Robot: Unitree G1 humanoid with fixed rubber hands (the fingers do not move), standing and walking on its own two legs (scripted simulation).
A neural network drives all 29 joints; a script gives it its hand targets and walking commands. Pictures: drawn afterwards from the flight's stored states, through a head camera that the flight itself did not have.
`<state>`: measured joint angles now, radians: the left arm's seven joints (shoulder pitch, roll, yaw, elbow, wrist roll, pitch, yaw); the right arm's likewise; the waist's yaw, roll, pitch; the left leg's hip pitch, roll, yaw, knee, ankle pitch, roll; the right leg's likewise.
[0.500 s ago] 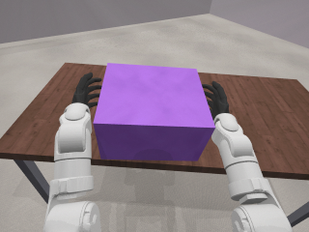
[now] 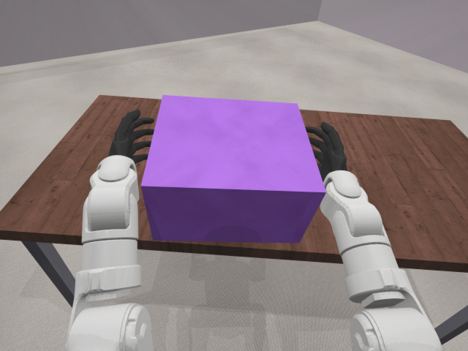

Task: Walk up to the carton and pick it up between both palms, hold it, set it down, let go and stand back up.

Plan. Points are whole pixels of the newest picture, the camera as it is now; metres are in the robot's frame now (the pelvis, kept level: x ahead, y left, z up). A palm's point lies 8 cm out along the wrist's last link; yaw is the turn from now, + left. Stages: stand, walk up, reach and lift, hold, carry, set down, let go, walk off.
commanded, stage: hold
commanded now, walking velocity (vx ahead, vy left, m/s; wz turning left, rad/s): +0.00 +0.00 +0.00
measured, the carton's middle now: (229, 167) +0.39 +0.01 +0.15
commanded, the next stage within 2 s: none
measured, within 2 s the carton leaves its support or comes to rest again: neither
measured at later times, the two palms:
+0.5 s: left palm (124, 159) +0.36 +0.17 +0.19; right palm (332, 170) +0.35 -0.16 +0.17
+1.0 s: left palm (126, 163) +0.36 +0.17 +0.18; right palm (330, 173) +0.36 -0.17 +0.16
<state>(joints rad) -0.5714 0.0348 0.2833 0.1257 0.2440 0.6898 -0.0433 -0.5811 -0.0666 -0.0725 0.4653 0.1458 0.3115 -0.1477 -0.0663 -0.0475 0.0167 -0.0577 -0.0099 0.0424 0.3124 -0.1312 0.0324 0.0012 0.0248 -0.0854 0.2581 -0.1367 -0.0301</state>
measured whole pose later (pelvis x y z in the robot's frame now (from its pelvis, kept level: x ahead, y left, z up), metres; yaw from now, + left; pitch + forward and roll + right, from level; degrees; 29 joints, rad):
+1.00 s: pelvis +0.00 -0.01 +0.00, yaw +0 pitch -6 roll -1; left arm -0.55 0.03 0.27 0.10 0.24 0.70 -0.03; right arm -0.56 -0.07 -0.05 0.47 0.16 0.28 -0.15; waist -0.06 -0.06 0.02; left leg -0.07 -0.01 0.03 0.32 -0.13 0.03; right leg -0.01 0.03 -0.09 0.27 -0.14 -0.04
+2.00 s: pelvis +0.00 +0.00 +0.00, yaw +0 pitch -8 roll -1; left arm -0.57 0.03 0.29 0.12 0.25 0.71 -0.05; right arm -0.58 -0.06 -0.08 0.46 0.14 0.31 -0.15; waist -0.06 -0.04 0.02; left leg -0.05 -0.01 0.05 0.31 -0.12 0.03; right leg 0.00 0.02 -0.08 0.26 -0.13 -0.03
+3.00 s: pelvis +0.00 +0.00 +0.00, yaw +0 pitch -7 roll -1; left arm -0.57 0.03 0.29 0.13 0.25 0.70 -0.05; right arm -0.59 -0.06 -0.08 0.47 0.14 0.31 -0.14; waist -0.06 -0.04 0.02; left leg -0.06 -0.01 0.04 0.30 -0.12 0.03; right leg 0.00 0.03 -0.08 0.25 -0.13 -0.03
